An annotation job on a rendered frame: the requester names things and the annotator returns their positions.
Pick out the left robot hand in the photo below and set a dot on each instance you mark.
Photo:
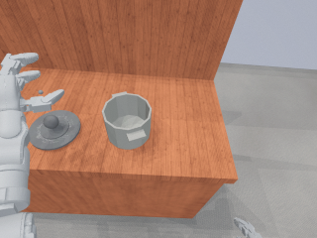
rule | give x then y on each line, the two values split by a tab
12	83

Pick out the knob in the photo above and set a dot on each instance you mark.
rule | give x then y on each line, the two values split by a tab
51	121

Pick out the left robot upper arm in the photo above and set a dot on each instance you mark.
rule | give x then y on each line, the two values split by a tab
19	225

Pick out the pot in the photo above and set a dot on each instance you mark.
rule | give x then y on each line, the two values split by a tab
127	118

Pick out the right robot hand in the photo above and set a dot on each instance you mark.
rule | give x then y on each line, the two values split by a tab
247	228

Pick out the table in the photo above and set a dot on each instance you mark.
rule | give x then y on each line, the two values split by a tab
168	52

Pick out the robot left forearm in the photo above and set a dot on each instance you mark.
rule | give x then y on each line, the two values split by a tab
14	162

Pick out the lid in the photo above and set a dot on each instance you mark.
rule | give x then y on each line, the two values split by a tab
65	132

